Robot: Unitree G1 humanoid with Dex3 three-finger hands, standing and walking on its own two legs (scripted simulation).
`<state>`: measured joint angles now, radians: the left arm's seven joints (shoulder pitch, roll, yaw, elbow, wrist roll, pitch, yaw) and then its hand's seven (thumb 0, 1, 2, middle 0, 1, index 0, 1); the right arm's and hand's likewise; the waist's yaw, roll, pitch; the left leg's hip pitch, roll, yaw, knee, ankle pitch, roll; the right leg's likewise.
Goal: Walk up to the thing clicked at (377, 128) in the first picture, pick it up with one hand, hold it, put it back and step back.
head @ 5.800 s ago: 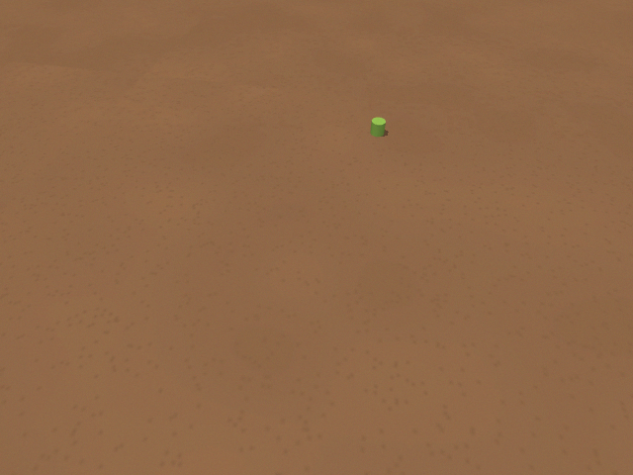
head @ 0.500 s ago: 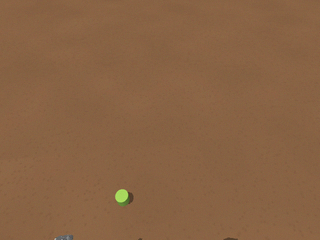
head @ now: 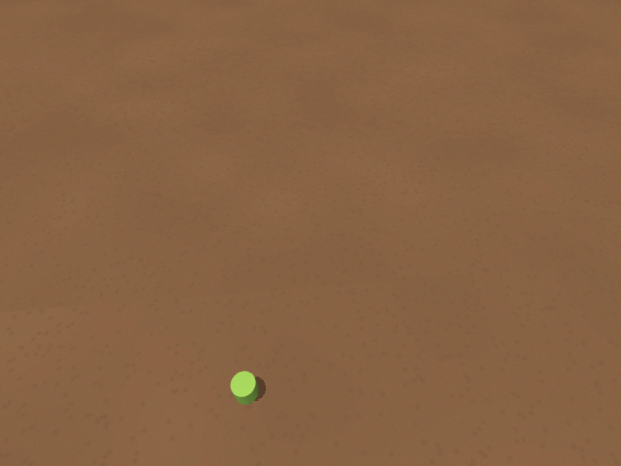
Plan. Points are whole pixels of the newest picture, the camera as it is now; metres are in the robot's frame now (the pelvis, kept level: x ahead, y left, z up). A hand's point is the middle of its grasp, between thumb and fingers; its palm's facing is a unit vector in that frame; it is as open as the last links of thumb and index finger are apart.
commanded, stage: walk up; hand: left
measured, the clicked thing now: (244, 387) +0.46 +0.24 -0.74
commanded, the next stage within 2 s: stand in 0.08 s
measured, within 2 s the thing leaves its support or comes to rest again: neither
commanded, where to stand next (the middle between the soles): +0.05 +0.01 m, yaw +0 degrees
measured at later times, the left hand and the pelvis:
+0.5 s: hand out of the picture +0.09 +0.25 -0.16, palm faces -0.01 -0.94 -0.34, open 7.4 cm; pelvis +0.01 +0.00 +0.00, yaw +1 degrees
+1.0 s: hand out of the picture +0.09 +0.25 -0.16, palm faces -0.01 -0.94 -0.34, open 7.4 cm; pelvis +0.02 -0.01 +0.00, yaw +1 degrees
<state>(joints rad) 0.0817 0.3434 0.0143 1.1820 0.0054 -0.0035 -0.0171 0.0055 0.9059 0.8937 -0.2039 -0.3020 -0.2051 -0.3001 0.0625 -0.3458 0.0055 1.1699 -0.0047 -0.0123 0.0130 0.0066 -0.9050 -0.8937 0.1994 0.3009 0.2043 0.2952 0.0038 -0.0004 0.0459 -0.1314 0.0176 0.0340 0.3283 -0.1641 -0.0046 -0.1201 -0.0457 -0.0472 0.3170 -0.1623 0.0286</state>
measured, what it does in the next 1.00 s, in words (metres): stands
